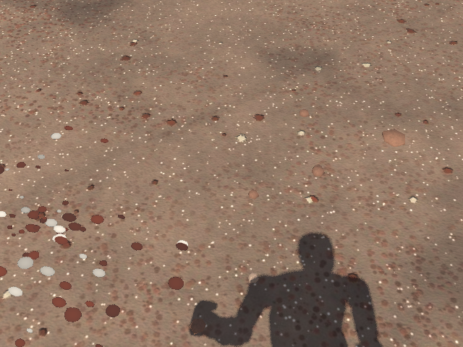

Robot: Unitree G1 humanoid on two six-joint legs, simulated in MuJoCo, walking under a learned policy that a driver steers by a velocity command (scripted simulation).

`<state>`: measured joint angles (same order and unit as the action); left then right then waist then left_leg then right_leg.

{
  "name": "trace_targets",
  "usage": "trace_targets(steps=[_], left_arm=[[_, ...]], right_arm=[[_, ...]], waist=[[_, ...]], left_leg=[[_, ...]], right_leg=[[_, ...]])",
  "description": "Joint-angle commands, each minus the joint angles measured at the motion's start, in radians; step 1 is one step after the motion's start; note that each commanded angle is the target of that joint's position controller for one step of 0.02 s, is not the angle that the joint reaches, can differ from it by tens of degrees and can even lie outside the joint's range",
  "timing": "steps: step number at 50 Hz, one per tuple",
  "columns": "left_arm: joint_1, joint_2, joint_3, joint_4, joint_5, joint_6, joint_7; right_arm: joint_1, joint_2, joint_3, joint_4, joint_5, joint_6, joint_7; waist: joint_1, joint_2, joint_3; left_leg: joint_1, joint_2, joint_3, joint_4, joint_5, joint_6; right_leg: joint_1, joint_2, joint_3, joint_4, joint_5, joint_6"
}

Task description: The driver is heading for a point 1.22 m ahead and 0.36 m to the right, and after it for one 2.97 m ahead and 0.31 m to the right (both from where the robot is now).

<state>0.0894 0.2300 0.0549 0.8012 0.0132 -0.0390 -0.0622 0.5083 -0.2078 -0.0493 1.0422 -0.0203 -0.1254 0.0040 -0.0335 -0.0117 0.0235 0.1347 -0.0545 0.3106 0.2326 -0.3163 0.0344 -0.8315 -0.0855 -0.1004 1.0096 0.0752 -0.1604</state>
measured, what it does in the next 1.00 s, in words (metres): walks ahead, turning right: right foot, then left foot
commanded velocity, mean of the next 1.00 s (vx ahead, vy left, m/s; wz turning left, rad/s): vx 1.00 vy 0.00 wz -0.68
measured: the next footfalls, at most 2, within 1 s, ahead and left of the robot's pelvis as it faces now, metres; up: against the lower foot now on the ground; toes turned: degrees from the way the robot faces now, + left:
right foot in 0.14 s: +0.31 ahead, -0.03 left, +0.00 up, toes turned -13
left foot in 0.56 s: +0.77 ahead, +0.01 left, +0.00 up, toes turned -34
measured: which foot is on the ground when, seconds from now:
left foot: down 0.00-0.14, up 0.16-0.54, down 0.56-1.00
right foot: up 0.00-0.12, down 0.14-0.54, up 0.56-0.98, down 1.00-1.00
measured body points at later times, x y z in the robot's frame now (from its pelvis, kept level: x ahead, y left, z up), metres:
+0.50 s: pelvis +0.46 -0.03 +0.00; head +0.49 -0.05 +0.45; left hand +0.54 +0.26 -0.12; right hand +0.64 -0.31 -0.05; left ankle +0.73 +0.06 -0.69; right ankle +0.27 -0.01 -0.73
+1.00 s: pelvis +0.85 -0.23 -0.01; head +0.88 -0.26 +0.43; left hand +1.19 -0.28 -0.05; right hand +0.59 -0.34 -0.14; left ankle +0.74 +0.03 -0.71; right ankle +0.92 -0.38 -0.73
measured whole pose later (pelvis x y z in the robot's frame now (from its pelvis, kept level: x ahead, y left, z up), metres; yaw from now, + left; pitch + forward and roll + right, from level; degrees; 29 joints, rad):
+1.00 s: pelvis +0.85 -0.23 -0.01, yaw -40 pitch +3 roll +1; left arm -0.09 0.25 -0.03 0.60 0.05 -0.08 -0.06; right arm 0.60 -0.25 -0.02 0.96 -0.01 -0.09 0.01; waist -0.10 -0.02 0.02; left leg 0.21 0.03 0.11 0.28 -0.44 -0.02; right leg -0.58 0.03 -0.07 0.57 -0.12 -0.17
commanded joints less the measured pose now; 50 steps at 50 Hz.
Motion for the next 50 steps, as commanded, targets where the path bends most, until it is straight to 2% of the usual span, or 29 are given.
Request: trace_targets(steps=[1, 3, 4, 6, 7, 8, 9, 10, 11, 14, 16, 18, 22, 24, 26, 27, 28, 29, 30, 31, 32, 33, 36, 39, 42, 45, 47, 49, 50], left_arm=[[-0.06, -0.005, -0.021, -0.081, 0.001, -0.008, -0.015], [-0.022, 0.045, -0.011, -0.069, 0.007, -0.004, -0.013], [0.07, 0.083, 0.002, -0.045, 0.003, 0.001, -0.009], [0.473, 0.184, 0.053, 0.065, 0.003, 0.009, 0.011], [0.499, 0.2, 0.077, 0.091, -0.018, 0.009, 0.031], [0.388, 0.248, 0.086, 0.087, -0.019, 0.016, 0.039], [0.351, 0.298, 0.086, 0.054, 0.006, 0.018, 0.036], [0.345, 0.244, 0.081, 0.042, 0.016, 0.018, 0.046], [0.309, 0.184, 0.067, 0.044, 0.021, 0.013, 0.054], [0.238, 0.157, 0.047, 0.021, -0.001, -0.035, 0.068], [0.233, 0.182, 0.049, 0.008, -0.005, -0.06, 0.065], [0.27, 0.19, 0.054, 0.01, -0.006, -0.068, 0.058], [0.35, 0.222, 0.073, 0.012, -0.019, -0.063, 0.04], [0.333, 0.231, 0.077, -0.001, -0.017, -0.059, 0.047], [0.291, 0.283, 0.087, -0.016, -0.005, -0.06, 0.049], [0.234, 0.302, 0.089, -0.026, 0.001, -0.065, 0.045], [0.201, 0.198, 0.06, -0.053, 0.008, -0.076, 0.044], [0.354, 0.015, 0.011, -0.102, -0.044, -0.077, 0.045], [0.351, 0.086, -0.002, -0.086, -0.026, -0.068, 0.053], [0.26, 0.139, 0.008, -0.071, -0.001, -0.053, 0.049], [0.199, 0.147, 0.008, -0.081, 0.017, -0.047, 0.036], [0.139, 0.136, 0.005, -0.103, 0.028, -0.043, 0.024], [0.103, 0.076, -0.02, -0.147, 0.037, -0.022, 0.002], [-0.016, 0.093, -0.033, -0.209, 0.039, -0.02, -0.007], [-0.147, 0.099, -0.051, -0.26, 0.03, -0.029, -0.026], [-0.201, 0.083, -0.064, -0.268, 0.026, -0.035, -0.031], [-0.169, 0.109, -0.056, -0.253, 0.037, -0.036, -0.01], [0.104, 0.166, -0.026, -0.17, 0.041, -0.035, 0.017], [0.29, 0.214, -0.002, -0.108, 0.048, -0.036, 0.033]], right_arm=[[-0.059, -0.118, 0.0, -0.078, 0.007, -0.022, -0.027], [-0.036, -0.176, -0.012, -0.08, 0.009, -0.005, -0.058], [-0.062, -0.209, -0.022, -0.096, 0.003, 0.008, -0.071], [-0.183, -0.259, -0.042, -0.147, -0.016, 0.036, -0.071], [-0.235, -0.233, -0.047, -0.161, -0.012, 0.046, -0.045], [-0.263, -0.069, -0.005, -0.231, -0.031, 0.029, -0.027], [-0.242, -0.051, 0.012, -0.349, 0.0, 0.002, -0.015], [-0.284, -0.1, 0.016, -0.363, -0.012, -0.025, -0.008], [-0.296, -0.136, 0.008, -0.354, -0.011, -0.031, -0.003], [-0.299, -0.117, 0.02, -0.35, -0.059, 0.029, 0.0], [-0.387, -0.107, 0.029, -0.394, -0.057, 0.054, 0.009], [-0.506, -0.093, 0.041, -0.445, -0.035, 0.055, 0.017], [-0.611, -0.097, 0.048, -0.498, -0.004, 0.051, 0.019], [-0.592, -0.129, 0.04, -0.507, -0.003, 0.045, 0.012], [-0.4, -0.217, 0.002, -0.462, 0.003, 0.037, -0.008], [-0.184, -0.256, -0.02, -0.411, 0.002, 0.035, -0.025], [0.042, -0.317, -0.044, -0.369, -0.024, 0.033, -0.046], [0.008, -0.4, -0.057, -0.365, -0.078, 0.027, -0.038], [-0.118, -0.328, -0.06, -0.383, -0.057, 0.035, -0.02], [-0.212, -0.217, -0.04, -0.394, -0.043, 0.037, -0.011], [-0.231, -0.172, -0.029, -0.375, -0.038, 0.038, -0.003], [-0.198, -0.153, -0.022, -0.341, -0.038, 0.034, 0.0], [-0.108, -0.113, -0.006, -0.252, -0.015, 0.008, 0.011], [-0.087, -0.155, -0.012, -0.232, -0.003, -0.01, 0.016], [-0.079, -0.176, -0.012, -0.219, 0.007, -0.014, 0.018], [-0.014, -0.223, -0.015, -0.181, 0.013, -0.012, 0.021], [0.019, -0.266, -0.018, -0.158, 0.011, -0.002, 0.011], [0.013, -0.303, -0.022, -0.145, 0.004, 0.025, -0.01], [-0.013, -0.293, -0.018, -0.158, 0.009, 0.033, -0.015]], waist=[[0.071, 0.058, 0.14], [0.107, 0.092, 0.082], [0.162, 0.117, 0.018], [0.351, 0.116, -0.155], [0.353, -0.008, -0.133], [0.206, -0.198, -0.043], [0.128, -0.169, -0.202], [0.134, -0.036, -0.14], [0.083, 0.079, -0.022], [-0.02, 0.154, 0.073], [-0.009, 0.135, 0.096], [0.035, 0.085, 0.104], [0.127, -0.03, 0.035], [0.111, -0.051, 0.01], [0.008, -0.054, -0.122], [-0.126, -0.045, -0.225], [-0.21, 0.03, -0.348], [-0.056, 0.401, -0.438], [-0.026, 0.359, -0.375], [-0.023, 0.182, -0.204], [-0.018, 0.062, -0.136], [-0.019, 0.037, -0.09], [0.021, 0.097, -0.019], [0.032, 0.077, 0.051], [0.024, 0.066, 0.095], [0.012, 0.068, 0.108], [0.039, 0.114, 0.045], [0.178, 0.159, -0.126], [0.265, 0.14, -0.212]], left_leg=[[-0.209, 0.245, 0.018, -0.063, 1.032, -0.062], [-0.096, 0.273, 0.03, 0.082, 1.356, -0.069], [-0.072, 0.293, 0.016, 0.203, 1.453, -0.065], [-0.208, 0.32, -0.041, 0.732, 1.426, -0.031], [-0.394, 0.17, -0.043, 1.147, 0.635, -0.008], [-0.781, 0.032, -0.131, 1.473, -0.177, -0.007], [-1.011, 0.023, -0.335, 1.528, -0.17, -0.029], [-1.076, 0.069, -0.394, 1.414, -0.115, -0.02], [-1.045, 0.115, -0.397, 1.298, -0.049, -0.024], [-0.862, 0.192, -0.396, 1.099, -0.03, -0.087], [-0.782, 0.207, -0.349, 0.903, 0.047, -0.117], [-0.712, 0.19, -0.321, 0.687, 0.218, -0.117], [-0.631, 0.106, -0.296, 0.412, 0.404, -0.073], [-0.545, 0.08, -0.32, 0.298, 0.382, -0.059], [-0.317, 0.034, -0.326, 0.293, 0.243, -0.04], [-0.103, 0.058, -0.304, 0.311, 0.192, -0.028], [0.133, 0.214, -0.463, 0.34, -0.091, -0.005], [0.322, 0.506, -1.033, 0.129, -0.332, 0.074], [0.215, 0.496, -1.266, -0.01, -0.573, 0.135], [0.05, 0.434, -1.065, -0.011, -0.531, 0.13], [-0.066, 0.381, -0.901, 0.008, -0.339, 0.123], [-0.141, 0.331, -0.773, 0.009, -0.187, 0.106], [-0.225, 0.29, -0.629, -0.035, -0.025, 0.099], [-0.253, 0.299, -0.517, -0.117, 0.114, 0.123], [-0.344, 0.241, -0.335, -0.213, 0.301, 0.095], [-0.279, 0.261, -0.272, -0.241, 0.575, 0.095], [-0.123, 0.274, -0.23, -0.079, 1.055, 0.083], [-0.106, 0.289, -0.205, 0.308, 1.287, 0.063], [-0.263, 0.255, -0.202, 0.592, 1.119, 0.053]], right_leg=[[0.215, 0.063, -0.106, -0.2, 0.05, -0.031], [0.318, 0.138, -0.163, -0.258, 0.002, -0.052], [0.425, 0.17, -0.164, -0.268, -0.05, -0.065], [0.834, 0.185, -0.057, -0.318, -0.184, -0.13], [0.963, 0.136, 0.052, -0.439, -0.238, -0.177], [1.029, 0.033, 0.285, -0.317, -0.049, -0.207], [1.18, -0.103, 0.708, -0.528, -0.27, -0.379], [1.102, -0.174, 0.878, -0.762, -0.575, -0.346], [0.941, -0.161, 0.834, -0.827, -0.624, -0.289], [0.575, -0.039, 0.638, -0.84, -0.433, -0.229], [0.443, 0.04, 0.527, -0.867, -0.31, -0.208], [0.416, 0.096, 0.455, -0.849, -0.136, -0.172], [0.606, 0.091, 0.459, -0.782, 0.115, -0.106], [0.682, 0.074, 0.481, -0.715, 0.188, -0.067], [0.743, 0.075, 0.486, -0.472, 0.427, -0.021], [0.676, 0.099, 0.449, -0.24, 0.423, -0.003], [0.515, 0.145, 0.393, 0.095, 0.171, 0.007], [0.201, 0.254, 0.302, 0.384, -0.594, 0.045], [0.077, 0.184, 0.265, 0.449, -0.491, 0.023], [0.068, 0.119, 0.23, 0.417, -0.38, 0.027], [0.099, 0.091, 0.218, 0.358, -0.328, 0.036], [0.119, 0.073, 0.226, 0.309, -0.329, 0.04], [0.094, 0.061, 0.253, 0.225, -0.348, 0.05], [0.0, 0.059, 0.244, 0.099, -0.25, 0.067], [0.16, 0.058, 0.109, -0.195, -0.081, 0.069], [0.308, 0.067, 0.018, -0.333, -0.033, 0.03], [0.376, 0.132, -0.027, -0.378, -0.139, 0.002], [0.675, 0.187, -0.017, -0.42, -0.241, -0.033], [0.929, 0.135, 0.046, -0.446, -0.255, -0.054]])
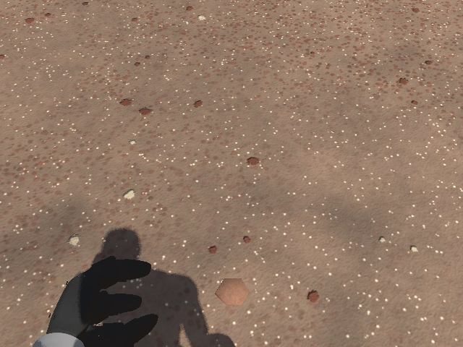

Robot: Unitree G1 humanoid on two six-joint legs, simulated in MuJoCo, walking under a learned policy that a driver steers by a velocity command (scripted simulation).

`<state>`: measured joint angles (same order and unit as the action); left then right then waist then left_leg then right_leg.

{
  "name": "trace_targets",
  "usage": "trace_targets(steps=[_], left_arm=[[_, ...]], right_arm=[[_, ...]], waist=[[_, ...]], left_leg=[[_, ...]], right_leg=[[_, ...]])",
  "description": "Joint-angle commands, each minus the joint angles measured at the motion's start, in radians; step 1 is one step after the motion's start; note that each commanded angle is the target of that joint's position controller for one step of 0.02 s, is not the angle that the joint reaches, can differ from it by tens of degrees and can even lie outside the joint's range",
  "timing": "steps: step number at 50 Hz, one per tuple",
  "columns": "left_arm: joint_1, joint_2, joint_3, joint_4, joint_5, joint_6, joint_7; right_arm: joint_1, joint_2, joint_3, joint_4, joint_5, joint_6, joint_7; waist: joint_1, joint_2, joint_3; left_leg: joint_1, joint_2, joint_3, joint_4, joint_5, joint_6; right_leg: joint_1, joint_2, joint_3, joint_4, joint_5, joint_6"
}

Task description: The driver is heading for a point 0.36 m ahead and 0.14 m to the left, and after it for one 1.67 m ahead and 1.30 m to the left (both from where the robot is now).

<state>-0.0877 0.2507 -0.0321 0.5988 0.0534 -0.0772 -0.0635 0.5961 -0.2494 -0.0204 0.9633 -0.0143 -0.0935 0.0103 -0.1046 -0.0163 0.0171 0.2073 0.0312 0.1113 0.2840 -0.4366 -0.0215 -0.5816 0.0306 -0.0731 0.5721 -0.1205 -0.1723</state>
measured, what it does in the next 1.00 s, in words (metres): walks ahead, turning left: left foot, then right foot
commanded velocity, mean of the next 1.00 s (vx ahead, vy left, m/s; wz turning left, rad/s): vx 0.41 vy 0.00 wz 0.71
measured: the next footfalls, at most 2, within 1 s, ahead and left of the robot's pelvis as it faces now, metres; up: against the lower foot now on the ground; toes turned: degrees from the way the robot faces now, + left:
left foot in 0.42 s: +0.58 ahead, +0.08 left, +0.00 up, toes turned +13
right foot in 0.88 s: +0.77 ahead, -0.02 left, +0.00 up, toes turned +50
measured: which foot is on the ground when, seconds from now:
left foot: down 0.00-0.02, up 0.04-0.40, down 0.42-0.86, up 0.88-1.00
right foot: down 0.00-0.38, up 0.40-0.86, down 0.88-1.00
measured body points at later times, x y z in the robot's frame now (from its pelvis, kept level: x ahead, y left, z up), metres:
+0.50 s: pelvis +0.42 +0.02 -0.01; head +0.46 +0.02 +0.44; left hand +0.47 +0.31 -0.11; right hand +0.63 -0.21 -0.12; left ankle +0.54 +0.07 -0.71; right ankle +0.29 -0.14 -0.58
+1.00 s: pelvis +0.60 -0.01 +0.02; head +0.63 +0.00 +0.47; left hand +0.54 +0.31 -0.05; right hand +0.93 -0.10 -0.06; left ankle +0.51 +0.06 -0.63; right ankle +0.74 -0.05 -0.71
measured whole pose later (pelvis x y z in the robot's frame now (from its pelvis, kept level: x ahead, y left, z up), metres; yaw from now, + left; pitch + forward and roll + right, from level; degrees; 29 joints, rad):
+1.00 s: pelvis +0.60 -0.01 +0.02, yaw +47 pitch +2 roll -1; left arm 0.10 0.27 0.06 0.63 0.02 -0.01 0.04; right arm 0.18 -0.36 -0.09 0.56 0.03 0.06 -0.02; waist -0.01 0.04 0.04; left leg -0.57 -0.11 -0.16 1.20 -0.44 -0.06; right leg -0.37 0.04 0.05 0.47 -0.14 0.00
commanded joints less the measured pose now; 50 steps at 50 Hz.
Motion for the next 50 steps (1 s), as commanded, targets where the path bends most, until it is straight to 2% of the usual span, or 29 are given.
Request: trace_targets(steps=[1, 2, 3, 4, 5, 7, 9, 11, 15, 16, 19, 20, 21, 22, 23, 24, 25, 26, 28, 30, 32, 36, 41, 43, 44, 45, 46, 47, 50], left_arm=[[0.577, 0.277, 0.108, 0.127, 0.016, 0.003, 0.054], [0.545, 0.315, 0.121, 0.108, 0.013, 0.008, 0.058], [0.498, 0.248, 0.122, 0.115, -0.006, 0.009, 0.056], [0.448, 0.193, 0.108, 0.133, -0.01, -0.003, 0.056], [0.416, 0.151, 0.103, 0.147, -0.005, -0.016, 0.052], [0.399, 0.107, 0.089, 0.168, -0.016, -0.036, 0.055], [0.413, 0.083, 0.084, 0.2, -0.039, -0.058, 0.049], [0.407, 0.074, 0.078, 0.212, -0.043, -0.071, 0.051], [0.394, 0.092, 0.072, 0.217, -0.061, -0.083, 0.068], [0.368, 0.168, 0.087, 0.176, -0.06, -0.068, 0.105], [0.312, 0.261, 0.114, 0.129, -0.061, -0.022, 0.155], [0.253, 0.255, 0.116, 0.109, -0.062, -0.014, 0.15], [0.232, 0.16, 0.093, 0.112, -0.068, -0.017, 0.118], [0.398, 0.021, 0.054, 0.069, -0.028, -0.03, 0.084], [0.532, 0.083, 0.049, 0.047, -0.046, -0.046, 0.063], [0.455, 0.186, 0.069, 0.024, -0.057, -0.048, 0.058], [0.373, 0.201, 0.081, 0.007, -0.054, -0.037, 0.066], [0.354, 0.195, 0.084, 0.004, -0.044, -0.017, 0.078], [0.334, 0.192, 0.092, -0.006, -0.033, 0.018, 0.093], [0.289, 0.132, 0.079, -0.022, -0.023, 0.019, 0.105], [0.232, 0.094, 0.07, -0.039, -0.034, 0.025, 0.113], [0.138, 0.103, 0.077, -0.047, -0.055, 0.033, 0.107], [0.108, 0.142, 0.105, -0.036, -0.054, 0.004, 0.088], [0.18, 0.156, 0.121, -0.001, -0.055, -0.003, 0.083], [0.169, 0.204, 0.131, -0.023, -0.039, 0.012, 0.091], [0.194, 0.216, 0.135, -0.027, -0.002, 0.026, 0.09], [0.178, 0.176, 0.136, -0.042, -0.013, 0.029, 0.094], [0.145, 0.128, 0.125, -0.054, -0.023, 0.037, 0.103], [0.118, 0.133, 0.115, -0.061, -0.035, 0.065, 0.125]], right_arm=[[-0.087, -0.135, -0.026, -0.119, -0.016, 0.001, -0.013], [0.0, -0.072, -0.013, -0.167, 0.035, -0.006, -0.002], [-0.149, -0.161, -0.03, -0.184, 0.024, -0.007, -0.011], [-0.214, -0.138, -0.025, -0.196, 0.026, -0.009, -0.005], [-0.218, -0.113, -0.018, -0.183, 0.021, -0.002, 0.001], [-0.159, -0.072, -0.012, -0.153, -0.003, 0.037, 0.022], [-0.216, -0.06, -0.017, -0.163, -0.012, 0.066, 0.036], [-0.328, -0.052, -0.017, -0.208, -0.012, 0.068, 0.04], [-0.434, -0.012, 0.006, -0.241, -0.004, 0.041, 0.066], [-0.448, -0.041, -0.012, -0.261, 0.063, 0.01, 0.062], [-0.237, -0.171, -0.068, -0.241, 0.044, 0.017, 0.075], [-0.044, -0.234, -0.1, -0.196, 0.039, 0.034, 0.062], [0.015, -0.236, -0.097, -0.164, 0.043, 0.046, 0.036], [-0.109, -0.27, -0.081, -0.221, -0.02, 0.032, 0.022], [-0.193, -0.301, -0.088, -0.312, -0.06, 0.021, 0.022], [-0.297, -0.284, -0.099, -0.383, -0.029, 0.031, 0.024], [-0.377, -0.239, -0.088, -0.402, 0.017, 0.038, 0.023], [-0.412, -0.218, -0.079, -0.414, 0.033, 0.039, 0.02], [-0.438, -0.209, -0.081, -0.42, 0.025, 0.048, 0.012], [-0.415, -0.209, -0.086, -0.404, 0.031, 0.057, -0.01], [-0.393, -0.229, -0.096, -0.397, 0.039, 0.085, -0.039], [-0.409, -0.225, -0.103, -0.425, 0.054, 0.134, -0.071], [-0.429, -0.197, -0.104, -0.464, 0.04, 0.144, -0.065], [-0.433, -0.151, -0.091, -0.477, 0.045, 0.146, -0.055], [-0.336, -0.081, -0.07, -0.463, 0.033, 0.147, -0.05], [-0.309, -0.164, -0.088, -0.498, 0.036, 0.135, -0.034], [-0.333, -0.251, -0.109, -0.479, 0.033, 0.128, -0.025], [-0.349, -0.278, -0.12, -0.455, 0.041, 0.135, -0.025], [-0.336, -0.209, -0.099, -0.442, 0.04, 0.159, -0.03]], waist=[[0.306, -0.043, -0.317], [0.21, -0.24, -0.463], [0.235, -0.065, -0.31], [0.199, -0.025, -0.14], [0.154, 0.036, -0.055], [0.083, -0.014, -0.011], [0.066, -0.028, 0.053], [0.06, -0.014, 0.118], [0.07, -0.008, 0.094], [0.086, -0.037, 0.016], [-0.041, -0.118, -0.14], [-0.141, -0.082, -0.196], [-0.152, 0.136, -0.118], [0.044, 0.395, -0.148], [0.067, 0.271, -0.436], [0.065, 0.074, -0.401], [0.114, -0.084, -0.233], [0.147, -0.124, -0.161], [0.171, -0.077, -0.083], [0.157, -0.056, -0.099], [0.135, -0.004, -0.18], [0.097, 0.109, -0.213], [0.085, 0.198, -0.148], [0.106, 0.123, -0.166], [0.053, -0.077, -0.213], [0.024, -0.261, -0.228], [0.051, -0.221, -0.188], [0.066, -0.142, -0.14], [0.069, -0.068, -0.067]], left_leg=[[-0.571, 0.072, -0.023, 0.911, 0.434, 0.117], [-0.887, -0.062, -0.154, 1.219, -0.036, 0.104], [-1.003, 0.002, -0.197, 1.215, 0.076, 0.126], [-1.005, 0.035, -0.187, 1.141, 0.158, 0.123], [-0.95, 0.069, -0.19, 1.075, 0.18, 0.116], [-0.836, 0.105, -0.202, 1.004, 0.194, 0.099], [-0.885, 0.121, -0.197, 0.961, 0.223, 0.09], [-0.914, 0.096, -0.135, 0.869, 0.31, 0.077], [-0.696, -0.017, 0.054, 0.432, 0.645, 0.088], [-0.649, -0.064, 0.042, 0.416, 0.679, 0.08], [-0.393, -0.145, 0.045, 0.362, 0.618, 0.109], [-0.176, -0.119, -0.031, 0.34, 0.656, 0.151], [-0.091, -0.039, -0.128, 0.186, 0.821, 0.197], [0.041, 0.093, -0.447, 0.358, 1.358, 0.316], [0.155, 0.286, -0.791, 0.22, 1.173, 0.492], [0.04, 0.263, -0.836, 0.106, 0.801, 0.49], [-0.151, 0.202, -0.789, 0.037, 0.511, 0.443], [-0.299, 0.181, -0.777, 0.002, 0.457, 0.414], [-0.498, 0.088, -0.644, 0.001, 0.621, 0.37], [-0.562, 0.008, -0.521, 0.063, 0.851, 0.329], [-0.514, -0.026, -0.5, 0.112, 0.901, 0.281], [-0.448, -0.047, -0.558, 0.142, 0.611, 0.188], [-0.425, -0.043, -0.699, 0.201, 0.455, 0.163], [-0.533, -0.121, -0.65, 0.356, 0.129, 0.11], [-0.692, -0.225, -0.488, 0.592, -0.214, 0.064], [-0.829, -0.232, -0.378, 0.786, -0.271, 0.018], [-0.883, -0.143, -0.326, 0.916, -0.178, -0.029], [-0.895, -0.105, -0.304, 0.965, -0.085, -0.046], [-0.883, -0.054, -0.198, 1.061, 0.058, -0.069]], right_leg=[[0.904, -0.231, 0.302, 0.008, -0.29, -0.044], [1.083, -0.455, 0.862, -0.188, -0.45, -0.132], [0.968, -0.391, 0.77, -0.258, -0.429, -0.099], [0.786, -0.361, 0.602, -0.282, -0.299, -0.083], [0.632, -0.325, 0.495, -0.319, -0.175, -0.06], [0.452, -0.278, 0.342, -0.391, -0.127, -0.013], [0.417, -0.252, 0.23, -0.447, -0.037, 0.02], [0.387, -0.206, 0.051, -0.44, 0.441, 0.059], [0.351, -0.111, -0.166, -0.348, 0.684, 0.126], [0.412, -0.118, -0.138, -0.261, 0.812, 0.166], [0.479, -0.171, -0.113, 0.064, 1.029, 0.222], [0.369, -0.158, -0.096, 0.34, 0.909, 0.231], [0.212, 0.002, -0.103, 0.748, -0.041, 0.258], [-0.088, 0.104, 0.045, 1.095, -0.582, 0.266], [-0.142, 0.099, 0.253, 1.191, -0.521, 0.249], [-0.132, 0.061, 0.275, 1.093, -0.428, 0.206], [-0.16, 0.025, 0.251, 0.99, -0.374, 0.202], [-0.132, 0.0, 0.247, 0.919, -0.342, 0.212], [-0.039, -0.027, 0.244, 0.756, -0.333, 0.242], [0.015, -0.013, 0.209, 0.559, -0.279, 0.267], [0.039, 0.026, 0.203, 0.407, -0.175, 0.288], [0.043, 0.056, 0.239, 0.225, -0.041, 0.285], [0.156, 0.055, 0.279, -0.043, -0.046, 0.246], [0.397, -0.056, 0.296, -0.241, 0.142, 0.182], [0.574, -0.287, 0.485, -0.199, 0.307, 0.072], [0.562, -0.447, 0.7, -0.234, 0.342, -0.079], [0.521, -0.441, 0.695, -0.249, 0.234, -0.112], [0.476, -0.357, 0.551, -0.24, 0.113, -0.068], [0.352, -0.245, 0.323, -0.263, 0.081, -0.009]])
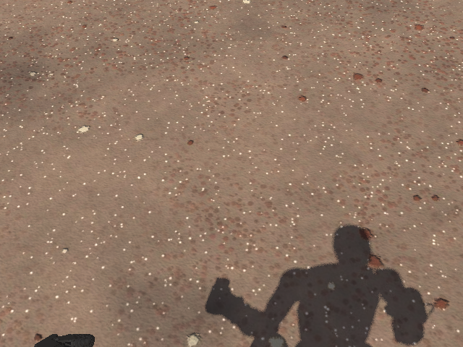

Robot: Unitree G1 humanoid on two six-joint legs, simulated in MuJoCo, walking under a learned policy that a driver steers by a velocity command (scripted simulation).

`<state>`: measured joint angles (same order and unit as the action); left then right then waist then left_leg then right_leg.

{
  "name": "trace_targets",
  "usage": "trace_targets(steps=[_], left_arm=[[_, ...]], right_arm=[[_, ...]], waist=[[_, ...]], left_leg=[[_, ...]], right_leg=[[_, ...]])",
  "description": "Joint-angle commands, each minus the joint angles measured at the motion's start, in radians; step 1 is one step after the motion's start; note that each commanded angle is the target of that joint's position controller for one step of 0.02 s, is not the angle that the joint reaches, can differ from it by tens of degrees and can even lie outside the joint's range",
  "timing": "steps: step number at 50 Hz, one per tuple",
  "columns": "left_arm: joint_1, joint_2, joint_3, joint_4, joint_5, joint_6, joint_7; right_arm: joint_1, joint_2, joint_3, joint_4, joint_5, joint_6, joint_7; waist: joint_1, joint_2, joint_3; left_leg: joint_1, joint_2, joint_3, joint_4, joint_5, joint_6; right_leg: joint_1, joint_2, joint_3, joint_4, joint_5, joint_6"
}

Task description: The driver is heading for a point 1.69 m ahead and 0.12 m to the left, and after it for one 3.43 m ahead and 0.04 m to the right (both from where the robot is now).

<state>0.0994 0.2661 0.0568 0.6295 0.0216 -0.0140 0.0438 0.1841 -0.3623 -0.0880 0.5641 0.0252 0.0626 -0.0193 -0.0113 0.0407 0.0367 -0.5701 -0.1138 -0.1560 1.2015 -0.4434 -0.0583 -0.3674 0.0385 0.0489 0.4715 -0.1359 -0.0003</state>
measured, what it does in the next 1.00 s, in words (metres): walks ahead, turning left: left foot, then right foot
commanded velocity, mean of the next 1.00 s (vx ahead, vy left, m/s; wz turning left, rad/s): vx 0.46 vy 0.00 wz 0.40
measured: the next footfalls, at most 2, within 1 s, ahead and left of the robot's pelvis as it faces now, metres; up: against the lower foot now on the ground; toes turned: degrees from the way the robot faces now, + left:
left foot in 0.32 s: +0.00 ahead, +0.14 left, +0.00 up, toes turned +20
right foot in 0.82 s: +0.34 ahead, +0.01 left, +0.00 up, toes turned +20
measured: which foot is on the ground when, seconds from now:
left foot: up 0.00-0.30, down 0.32-0.82, up 0.84-1.00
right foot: down 0.00-0.32, up 0.34-0.80, down 0.82-1.00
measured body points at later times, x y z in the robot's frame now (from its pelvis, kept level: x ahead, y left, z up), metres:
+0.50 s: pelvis +0.02 +0.05 +0.02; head +0.02 +0.08 +0.46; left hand +0.05 +0.37 -0.10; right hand +0.22 -0.18 -0.07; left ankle -0.03 +0.13 -0.73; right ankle +0.12 -0.10 -0.65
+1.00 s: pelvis +0.31 +0.08 +0.01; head +0.33 +0.06 +0.46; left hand +0.21 +0.34 -0.11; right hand +0.53 -0.11 -0.11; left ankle +0.22 +0.21 -0.65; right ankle +0.30 +0.00 -0.73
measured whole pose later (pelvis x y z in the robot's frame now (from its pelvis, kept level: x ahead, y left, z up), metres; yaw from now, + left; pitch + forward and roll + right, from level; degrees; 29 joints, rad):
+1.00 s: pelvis +0.31 +0.08 +0.01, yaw +20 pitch +3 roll +0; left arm 0.43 0.27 0.05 0.83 0.02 -0.06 -0.03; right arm 0.23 -0.28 -0.03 0.72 -0.06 -0.07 0.04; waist 0.04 0.04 -0.03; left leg -0.54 0.06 -0.02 1.14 -0.22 0.05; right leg -0.20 0.07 -0.02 0.43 -0.28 -0.09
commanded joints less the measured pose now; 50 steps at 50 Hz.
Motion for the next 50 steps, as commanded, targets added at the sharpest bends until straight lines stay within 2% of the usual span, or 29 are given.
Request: trace_targets(steps=[1, 5, 9, 12, 14, 15, 16, 17, 18, 19, 20, 21, 22, 24, 27, 28, 30, 32, 37, 39, 40, 41, 42, 43, 44, 45, 46, 48, 50], left_arm=[[-0.05, 0.124, 0.028, -0.081, 0.003, 0.006, 0.021], [0.013, 0.151, 0.045, -0.044, 0.009, 0.017, 0.022], [-0.02, 0.188, 0.066, -0.029, -0.004, 0.017, 0.007], [-0.013, 0.198, 0.076, -0.008, -0.02, 0.01, -0.01], [-0.014, 0.192, 0.075, 0.008, -0.043, 0.008, -0.018], [0.009, 0.164, 0.068, 0.025, -0.052, 0.01, -0.02], [0.053, 0.114, 0.055, 0.039, -0.041, 0.012, -0.03], [0.036, 0.057, 0.03, -0.022, 0.012, 0.011, -0.043], [-0.069, 0.115, 0.049, -0.048, -0.014, -0.008, -0.04], [-0.129, 0.156, 0.062, -0.06, -0.051, -0.019, -0.045], [-0.11, 0.163, 0.069, -0.045, -0.056, -0.028, -0.046], [-0.072, 0.164, 0.071, -0.015, -0.04, -0.032, -0.047], [-0.03, 0.157, 0.072, 0.003, -0.028, -0.038, -0.052], [-0.007, 0.142, 0.069, 0.028, -0.029, -0.052, -0.058], [-0.028, 0.112, 0.055, 0.034, -0.03, -0.06, -0.058], [0.023, 0.085, 0.04, 0.067, 0.065, -0.008, -0.096], [-0.01, 0.096, 0.042, 0.054, 0.036, 0.02, -0.121], [-0.058, 0.103, 0.038, 0.037, 0.017, 0.019, -0.129], [-0.091, 0.119, 0.029, -0.002, 0.008, -0.003, -0.126], [-0.027, 0.128, 0.03, 0.005, 0.007, -0.01, -0.115], [0.101, 0.133, 0.036, 0.039, 0.008, -0.015, -0.1], [0.345, 0.174, 0.054, 0.119, 0.017, -0.03, -0.078], [0.549, 0.311, 0.077, 0.145, 0.04, -0.041, -0.056], [0.526, 0.345, 0.076, 0.145, 0.027, -0.052, -0.064], [0.363, 0.244, 0.053, 0.132, 0.025, -0.047, -0.072], [0.313, 0.198, 0.045, 0.114, 0.011, -0.048, -0.076], [0.294, 0.179, 0.038, 0.115, 0.006, -0.049, -0.08], [0.285, 0.123, 0.017, 0.126, -0.005, -0.059, -0.073], [0.329, 0.118, 0.017, 0.154, -0.02, -0.072, -0.064]], right_arm=[[0.055, -0.073, -0.022, -0.054, 0.002, 0.001, 0.0], [-0.015, -0.042, -0.01, -0.082, 0.003, -0.007, 0.001], [-0.017, -0.025, -0.007, -0.077, -0.003, -0.006, 0.014], [-0.007, -0.031, -0.015, -0.066, -0.004, 0.004, 0.025], [0.045, -0.019, -0.021, -0.045, -0.008, 0.008, 0.031], [0.11, -0.029, -0.031, -0.015, -0.01, 0.007, 0.027], [0.165, -0.091, -0.051, 0.0, -0.01, 0.002, 0.017], [0.194, -0.199, -0.066, -0.011, -0.004, -0.006, 0.002], [0.237, -0.192, -0.066, -0.018, -0.036, -0.037, 0.013], [0.216, -0.155, -0.05, -0.002, -0.034, -0.064, 0.019], [0.16, -0.125, -0.036, 0.012, -0.021, -0.081, 0.016], [0.122, -0.087, -0.017, 0.012, -0.016, -0.09, 0.012], [0.094, -0.074, -0.008, 0.013, -0.019, -0.097, 0.008], [0.11, -0.065, -0.002, 0.021, -0.028, -0.116, 0.005], [0.166, -0.068, -0.001, 0.049, -0.021, -0.137, 0.004], [0.213, -0.094, -0.008, 0.078, -0.045, -0.126, 0.026], [0.217, -0.07, -0.004, 0.084, -0.046, -0.123, 0.043], [0.225, -0.075, -0.005, 0.092, -0.045, -0.127, 0.044], [0.21, -0.104, -0.015, 0.121, -0.048, -0.141, 0.026], [0.192, -0.109, -0.015, 0.136, -0.054, -0.14, 0.027], [0.173, -0.11, -0.013, 0.145, -0.058, -0.139, 0.028], [0.169, -0.074, -0.001, 0.154, -0.071, -0.14, 0.03], [0.167, 0.021, 0.03, 0.106, -0.062, -0.145, 0.031], [0.142, 0.063, 0.041, 0.063, -0.043, -0.163, 0.033], [0.113, 0.011, 0.032, 0.077, -0.052, -0.162, 0.037], [0.082, -0.031, 0.025, 0.087, -0.064, -0.166, 0.047], [0.072, -0.031, 0.027, 0.094, -0.073, -0.168, 0.053], [0.062, 0.007, 0.043, 0.092, -0.099, -0.149, 0.066], [-0.002, 0.02, 0.053, 0.063, -0.101, -0.129, 0.074]], waist=[[-0.011, -0.139, -0.083], [0.039, -0.189, -0.132], [0.03, -0.208, -0.151], [0.026, -0.218, -0.146], [-0.012, -0.197, -0.153], [-0.032, -0.166, -0.159], [-0.031, 0.004, -0.138], [-0.001, 0.33, -0.139], [-0.111, 0.236, -0.218], [-0.105, 0.157, -0.141], [-0.063, 0.15, -0.075], [-0.036, 0.15, -0.057], [-0.008, 0.157, -0.05], [0.0, 0.134, -0.043], [-0.013, 0.099, -0.028], [-0.014, 0.115, -0.038], [-0.025, 0.127, 0.012], [-0.037, 0.121, 0.04], [-0.027, 0.097, 0.09], [0.006, 0.086, 0.094], [0.075, 0.062, 0.053], [0.177, -0.046, -0.076], [0.238, -0.346, -0.215], [0.191, -0.514, -0.177], [0.097, -0.261, -0.082], [0.073, -0.118, -0.074], [0.05, -0.068, -0.064], [0.015, -0.12, -0.008], [0.016, -0.119, 0.048]], left_leg=[[-0.11, 0.107, 0.103, 0.111, 0.088, -0.035], [-0.123, 0.182, 0.13, -0.037, 0.097, -0.051], [0.023, 0.209, 0.169, -0.225, 0.106, -0.02], [0.142, 0.187, 0.212, -0.387, 0.087, 0.021], [0.258, 0.146, 0.24, -0.59, 0.147, 0.068], [0.376, 0.11, 0.24, -0.701, 0.21, 0.101], [0.531, 0.2, 0.071, -0.803, 0.432, 0.158], [0.663, 0.455, -0.289, -0.791, 0.524, 0.307], [0.604, 0.512, -0.441, -0.922, 0.035, 0.419], [0.569, 0.472, -0.423, -1.007, -0.345, 0.367], [0.526, 0.456, -0.396, -1.031, -0.372, 0.323], [0.506, 0.423, -0.336, -1.032, -0.313, 0.292], [0.47, 0.385, -0.273, -1.042, -0.264, 0.271], [0.467, 0.353, -0.202, -1.065, -0.171, 0.251], [0.496, 0.344, -0.132, -1.078, -0.048, 0.245], [0.474, 0.288, -0.086, -1.111, -0.081, 0.227], [0.428, 0.289, -0.073, -1.132, -0.074, 0.231], [0.432, 0.31, -0.071, -1.145, -0.067, 0.237], [0.477, 0.38, -0.059, -1.169, -0.063, 0.242], [0.468, 0.384, -0.031, -1.126, 0.06, 0.252], [0.438, 0.356, 0.015, -0.978, 0.314, 0.245], [0.328, 0.272, 0.105, -0.623, 0.553, 0.225], [0.085, 0.161, 0.177, -0.153, 0.375, 0.183], [-0.208, -0.028, 0.042, 0.033, -0.086, 0.172], [-0.308, 0.076, 0.022, 0.133, 0.039, 0.189], [-0.277, 0.149, 0.068, 0.101, 0.152, 0.188], [-0.219, 0.187, 0.08, 0.039, 0.202, 0.171], [-0.16, 0.219, 0.093, -0.036, 0.242, 0.116], [-0.194, 0.223, 0.121, -0.099, 0.279, 0.07]], right_leg=[[0.144, -0.239, 0.152, -0.172, 0.121, -0.184], [0.266, -0.295, 0.08, -0.181, 0.155, -0.225], [0.23, -0.332, -0.015, -0.183, 0.12, -0.21], [0.203, -0.351, -0.064, -0.157, 0.096, -0.187], [0.189, -0.349, -0.088, -0.08, 0.099, -0.151], [0.13, -0.32, -0.125, 0.004, 0.081, -0.102], [-0.049, -0.241, -0.209, 0.203, -0.082, -0.014], [-0.397, -0.103, -0.242, 0.516, -0.545, 0.071], [-0.49, -0.087, -0.043, 0.65, -0.499, 0.047], [-0.536, -0.116, -0.008, 0.663, -0.379, 0.004], [-0.561, -0.126, -0.014, 0.642, -0.277, -0.013], [-0.535, -0.14, -0.005, 0.62, -0.192, -0.007], [-0.49, -0.137, -0.013, 0.606, -0.107, 0.002], [-0.466, -0.124, -0.03, 0.575, 0.022, 0.014], [-0.465, -0.117, -0.029, 0.464, 0.13, 0.035], [-0.415, -0.102, -0.1, 0.47, 0.085, 0.053], [-0.383, -0.107, -0.103, 0.418, 0.091, 0.069], [-0.363, -0.113, -0.099, 0.329, 0.107, 0.07], [-0.239, -0.127, -0.093, 0.146, 0.005, -0.008], [-0.11, -0.101, -0.127, 0.1, -0.103, -0.055], [0.048, -0.059, -0.152, 0.065, -0.128, -0.072], [0.348, -0.041, -0.125, 0.071, -0.192, -0.086], [0.571, -0.292, 0.251, -0.084, -0.663, -0.126], [0.618, -0.377, 0.768, -0.338, -0.811, -0.157], [0.552, -0.379, 0.701, -0.293, -0.742, -0.173], [0.478, -0.346, 0.565, -0.246, -0.623, -0.176], [0.394, -0.296, 0.468, -0.258, -0.528, -0.177], [0.261, -0.217, 0.364, -0.316, -0.426, -0.193], [0.212, -0.19, 0.319, -0.367, -0.334, -0.233]])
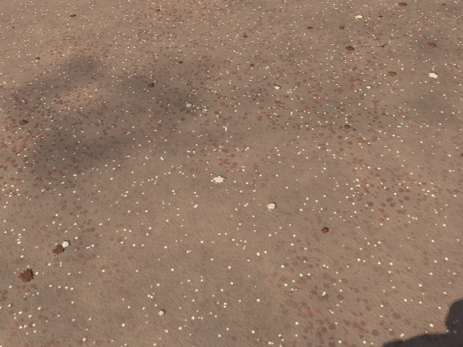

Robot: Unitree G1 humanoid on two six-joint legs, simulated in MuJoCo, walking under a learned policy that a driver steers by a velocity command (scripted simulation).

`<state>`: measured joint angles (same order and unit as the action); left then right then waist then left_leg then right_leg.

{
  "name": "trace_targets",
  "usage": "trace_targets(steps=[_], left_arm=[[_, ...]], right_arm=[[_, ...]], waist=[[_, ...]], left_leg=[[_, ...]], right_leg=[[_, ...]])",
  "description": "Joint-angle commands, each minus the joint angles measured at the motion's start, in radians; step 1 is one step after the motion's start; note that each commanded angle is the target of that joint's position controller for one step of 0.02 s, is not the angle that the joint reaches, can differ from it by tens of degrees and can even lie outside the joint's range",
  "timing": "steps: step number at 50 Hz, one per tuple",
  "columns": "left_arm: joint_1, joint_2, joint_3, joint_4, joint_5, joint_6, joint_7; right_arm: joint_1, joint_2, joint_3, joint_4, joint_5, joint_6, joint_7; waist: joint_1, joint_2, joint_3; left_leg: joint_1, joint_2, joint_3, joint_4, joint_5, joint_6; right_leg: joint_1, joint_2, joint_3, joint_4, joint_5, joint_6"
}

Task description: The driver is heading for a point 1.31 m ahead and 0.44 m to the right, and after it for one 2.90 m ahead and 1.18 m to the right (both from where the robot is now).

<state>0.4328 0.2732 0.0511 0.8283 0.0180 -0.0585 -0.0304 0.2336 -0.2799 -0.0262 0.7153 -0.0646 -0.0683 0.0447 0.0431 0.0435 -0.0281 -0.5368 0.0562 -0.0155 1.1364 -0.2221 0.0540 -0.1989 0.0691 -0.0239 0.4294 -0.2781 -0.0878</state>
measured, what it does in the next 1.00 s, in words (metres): walks ahead, turning right: left foot, then right foot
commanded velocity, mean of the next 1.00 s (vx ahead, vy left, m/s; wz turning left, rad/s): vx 0.98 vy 0.00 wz -0.67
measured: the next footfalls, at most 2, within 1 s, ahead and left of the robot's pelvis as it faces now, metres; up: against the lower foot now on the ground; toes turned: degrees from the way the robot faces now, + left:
left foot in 0.26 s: +0.46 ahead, +0.09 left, +0.00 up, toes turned -14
right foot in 0.72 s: +0.76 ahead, -0.27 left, +0.00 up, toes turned -40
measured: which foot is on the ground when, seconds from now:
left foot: up 0.00-0.24, down 0.26-0.72, up 0.74-1.00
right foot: down 0.00-0.28, up 0.30-0.70, down 0.72-1.00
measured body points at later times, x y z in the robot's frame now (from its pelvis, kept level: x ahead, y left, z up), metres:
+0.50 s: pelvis +0.43 -0.03 +0.00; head +0.45 -0.04 +0.45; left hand +0.71 +0.16 -0.09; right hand +0.33 -0.32 -0.12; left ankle +0.42 +0.10 -0.74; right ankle +0.43 -0.14 -0.65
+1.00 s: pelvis +0.83 -0.29 -0.01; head +0.86 -0.30 +0.44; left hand +1.00 -0.06 -0.14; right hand +0.82 -0.59 -0.10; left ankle +1.09 -0.28 -0.67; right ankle +0.73 -0.24 -0.74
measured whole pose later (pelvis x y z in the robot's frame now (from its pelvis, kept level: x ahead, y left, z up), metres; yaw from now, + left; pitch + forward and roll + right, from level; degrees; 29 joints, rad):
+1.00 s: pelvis +0.83 -0.29 -0.01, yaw -41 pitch +0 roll -2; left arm 0.46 0.29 0.05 0.89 0.00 -0.09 -0.02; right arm 0.12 -0.26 0.00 0.70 -0.03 -0.05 0.04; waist 0.04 0.02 0.04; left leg -0.75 0.17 0.01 0.87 -0.04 0.02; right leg 0.06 0.18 -0.01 0.23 -0.30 -0.15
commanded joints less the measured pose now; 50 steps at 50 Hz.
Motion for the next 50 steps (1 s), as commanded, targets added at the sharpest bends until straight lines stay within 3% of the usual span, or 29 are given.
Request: trace_targets(steps=[1, 5, 8, 10, 11, 12, 13, 14, 15, 16, 17, 18, 20, 22, 28, 30, 32, 33, 34, 35, 36, 37, 38, 40, 42, 44, 45, 47, 50], left_arm=[[0.016, 0.118, 0.026, -0.037, -0.018, -0.031, 0.013], [0.06, 0.138, 0.038, -0.018, -0.022, -0.038, 0.018], [0.087, 0.164, 0.046, 0.0, -0.031, -0.041, 0.027], [0.054, 0.184, 0.051, -0.002, -0.03, -0.037, 0.033], [0.045, 0.209, 0.057, -0.002, -0.028, -0.038, 0.033], [0.025, 0.239, 0.064, -0.003, -0.018, -0.036, 0.029], [-0.028, 0.235, 0.065, -0.017, -0.013, -0.039, 0.024], [-0.001, 0.096, 0.034, -0.051, -0.021, -0.047, 0.021], [0.063, 0.033, 0.01, -0.11, -0.063, -0.042, 0.016], [-0.011, 0.1, 0.016, -0.083, -0.037, -0.023, 0.024], [-0.071, 0.115, 0.019, -0.079, -0.017, -0.012, 0.016], [-0.108, 0.106, 0.019, -0.078, -0.007, -0.001, 0.005], [-0.147, 0.067, 0.011, -0.105, 0.017, 0.029, -0.018], [-0.216, 0.038, 0.0, -0.147, 0.016, 0.055, -0.033], [-0.435, 0.063, -0.023, -0.249, 0.007, 0.061, -0.07], [-0.481, 0.048, -0.034, -0.262, 0.007, 0.056, -0.077], [-0.447, 0.086, -0.024, -0.237, 0.008, 0.049, -0.067], [-0.366, 0.107, -0.016, -0.21, 0.008, 0.045, -0.058], [-0.2, 0.142, 0.002, -0.164, 0.011, 0.04, -0.047], [0.034, 0.185, 0.031, -0.082, 0.013, 0.038, -0.028], [0.086, 0.231, 0.06, -0.041, 0.012, 0.045, 0.0], [-0.046, 0.344, 0.076, -0.08, 0.031, 0.058, 0.012], [-0.008, 0.333, 0.084, -0.11, 0.016, 0.064, 0.016], [-0.069, 0.238, 0.066, -0.077, 0.012, 0.042, 0.032], [-0.129, 0.168, 0.04, -0.069, 0.011, 0.007, 0.041], [-0.12, 0.117, 0.02, -0.043, -0.004, -0.024, 0.036], [-0.091, 0.133, 0.022, -0.031, -0.01, -0.036, 0.03], [-0.053, 0.132, 0.025, -0.014, -0.015, -0.052, 0.016], [-0.006, 0.123, 0.018, 0.007, -0.023, -0.077, 0.007]], right_arm=[[-0.102, -0.066, -0.006, -0.105, -0.006, 0.006, 0.01], [-0.3, -0.042, 0.018, -0.158, 0.019, -0.003, 0.017], [-0.378, -0.056, 0.02, -0.187, 0.031, -0.006, 0.011], [-0.33, -0.083, 0.01, -0.176, 0.033, -0.009, -0.003], [-0.241, -0.115, -0.004, -0.15, 0.033, -0.01, -0.016], [-0.061, -0.158, -0.024, -0.099, 0.038, -0.013, -0.037], [0.148, -0.204, -0.047, -0.049, 0.033, -0.013, -0.062], [0.318, -0.284, -0.074, -0.034, -0.01, -0.016, -0.083], [0.23, -0.319, -0.079, -0.044, -0.014, -0.013, -0.069], [0.102, -0.217, -0.07, -0.062, -0.004, -0.006, -0.063], [0.051, -0.138, -0.052, -0.06, 0.003, -0.006, -0.061], [0.048, -0.103, -0.044, -0.038, 0.001, -0.008, -0.059], [0.078, -0.076, -0.033, 0.015, 0.011, -0.025, -0.059], [0.102, -0.054, -0.028, 0.055, 0.038, -0.045, -0.045], [0.082, -0.099, -0.036, 0.093, 0.036, -0.074, -0.043], [0.133, -0.143, -0.042, 0.108, 0.037, -0.073, -0.047], [0.175, -0.187, -0.051, 0.113, 0.04, -0.053, -0.059], [0.175, -0.216, -0.057, 0.109, 0.036, -0.036, -0.068], [0.15, -0.247, -0.063, 0.102, 0.031, -0.016, -0.074], [0.111, -0.251, -0.063, 0.084, 0.025, -0.002, -0.073], [0.122, -0.206, -0.059, 0.092, 0.017, 0.001, -0.06], [0.229, -0.064, -0.024, 0.015, 0.029, -0.01, -0.049], [0.139, -0.132, -0.025, -0.04, 0.047, -0.033, -0.05], [0.056, -0.136, -0.017, -0.031, 0.05, -0.046, -0.051], [0.085, -0.097, -0.004, -0.005, 0.02, -0.017, -0.04], [0.075, -0.065, 0.002, 0.009, 0.01, 0.017, -0.024], [0.028, -0.049, 0.008, -0.019, 0.01, 0.023, -0.018], [-0.109, -0.041, 0.016, -0.058, 0.026, 0.022, -0.011], [-0.211, -0.024, 0.024, -0.071, 0.054, 0.009, 0.011]], waist=[[-0.03, -0.103, 0.134], [0.016, -0.095, 0.155], [0.035, -0.109, 0.131], [-0.003, -0.114, 0.085], [-0.042, -0.122, 0.017], [-0.127, -0.119, -0.091], [-0.239, -0.107, -0.186], [-0.26, 0.077, -0.347], [-0.144, 0.373, -0.445], [-0.131, 0.207, -0.253], [-0.123, 0.076, -0.125], [-0.11, 0.001, -0.053], [-0.071, 0.04, 0.027], [-0.052, 0.046, 0.077], [-0.018, -0.013, 0.179], [-0.026, -0.015, 0.194], [0.001, 0.009, 0.131], [0.049, 0.04, 0.073], [0.139, 0.062, -0.011], [0.232, 0.057, -0.113], [0.214, -0.052, -0.114], [0.014, -0.303, -0.163], [0.09, -0.187, -0.314], [0.019, 0.006, -0.019], [-0.068, 0.052, 0.045], [-0.093, 0.042, 0.084], [-0.085, -0.005, 0.117], [-0.042, -0.02, 0.177], [0.006, -0.019, 0.172]], left_leg=[[-0.255, 0.052, -0.003, -0.092, 0.088, -0.062], [-0.143, -0.008, 0.048, -0.412, 0.236, -0.099], [-0.046, -0.034, 0.043, -0.537, 0.291, -0.078], [0.091, -0.065, 0.036, -0.607, 0.25, -0.054], [0.23, -0.096, 0.042, -0.604, 0.181, -0.04], [0.441, -0.111, 0.048, -0.589, 0.1, -0.025], [0.7, -0.028, -0.003, -0.559, 0.034, -0.013], [0.943, 0.236, -0.313, -0.613, -0.451, 0.017], [0.988, 0.424, -0.861, -0.873, -0.717, 0.08], [0.839, 0.368, -0.78, -0.902, -0.741, 0.079], [0.704, 0.335, -0.592, -0.877, -0.559, 0.078], [0.595, 0.301, -0.458, -0.891, -0.36, 0.07], [0.47, 0.261, -0.269, -0.924, -0.182, 0.055], [0.442, 0.249, -0.133, -0.965, -0.05, 0.034], [0.383, 0.148, 0.244, -1.064, 0.326, -0.011], [0.439, 0.156, 0.31, -1.022, 0.655, -0.031], [0.574, 0.163, 0.325, -0.891, 1.1, -0.041], [0.596, 0.183, 0.313, -0.775, 1.234, -0.036], [0.566, 0.209, 0.294, -0.572, 1.309, -0.017], [0.46, 0.208, 0.267, -0.292, 1.221, 0.005], [0.246, 0.092, 0.262, 0.081, 0.5, -0.01], [-0.12, -0.044, 0.189, 0.463, -0.287, -0.056], [-0.244, -0.054, -0.012, 0.519, -0.192, -0.05], [-0.263, 0.047, -0.017, 0.357, -0.071, -0.037], [-0.106, 0.097, -0.038, 0.219, -0.073, -0.047], [-0.068, 0.128, -0.031, 0.097, -0.083, -0.062], [-0.092, 0.136, -0.011, 0.02, -0.048, -0.07], [-0.147, 0.135, 0.033, -0.161, 0.108, -0.057], [-0.034, 0.069, 0.116, -0.434, 0.379, 0.004]], right_leg=[[0.044, -0.215, 0.375, -0.347, -0.126, -0.161], [0.024, -0.154, 0.291, -0.355, 0.201, -0.154], [0.103, -0.191, 0.317, -0.325, 0.444, -0.142], [0.149, -0.196, 0.31, -0.238, 0.653, -0.108], [0.158, -0.189, 0.301, -0.126, 0.837, -0.086], [0.126, -0.169, 0.287, 0.083, 0.911, -0.066], [-0.03, -0.12, 0.274, 0.345, 0.78, -0.047], [-0.241, -0.029, 0.203, 0.726, 0.315, -0.044], [-0.444, 0.036, 0.163, 0.944, -0.18, -0.04], [-0.536, -0.044, 0.144, 0.987, -0.086, -0.052], [-0.544, -0.092, 0.123, 0.948, -0.015, -0.047], [-0.515, -0.124, 0.115, 0.908, 0.006, -0.039], [-0.501, -0.17, 0.11, 0.873, 0.004, -0.02], [-0.555, -0.202, 0.094, 0.855, 0.032, -0.012], [-0.497, -0.169, -0.048, 0.513, 0.321, -0.03], [-0.421, -0.127, -0.129, 0.388, 0.333, -0.067], [-0.331, -0.039, -0.196, 0.339, 0.283, -0.099], [-0.225, -0.003, -0.188, 0.325, 0.225, -0.113], [-0.034, 0.028, -0.155, 0.322, 0.166, -0.136], [0.235, 0.042, -0.09, 0.271, 0.119, -0.166], [0.414, -0.021, 0.042, 0.217, 0.027, -0.186], [0.596, -0.289, 0.521, 0.14, 0.083, -0.272], [0.656, -0.355, 0.775, -0.078, -0.112, -0.35], [0.333, -0.333, 0.638, -0.192, -0.106, -0.274], [0.076, -0.251, 0.47, -0.213, 0.004, -0.233], [-0.03, -0.182, 0.349, -0.263, 0.034, -0.209], [-0.059, -0.185, 0.324, -0.296, 0.096, -0.22], [-0.039, -0.146, 0.202, -0.342, 0.259, -0.183], [0.008, -0.12, 0.051, -0.417, 0.496, -0.095]])
Velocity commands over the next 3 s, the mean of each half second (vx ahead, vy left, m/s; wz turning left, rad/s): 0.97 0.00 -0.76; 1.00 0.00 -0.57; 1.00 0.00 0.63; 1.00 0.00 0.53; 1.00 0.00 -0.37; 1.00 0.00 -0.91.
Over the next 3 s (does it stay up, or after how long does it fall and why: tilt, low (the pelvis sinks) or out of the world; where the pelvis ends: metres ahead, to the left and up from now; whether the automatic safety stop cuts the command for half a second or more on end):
stays up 2.67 -0.87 -0.01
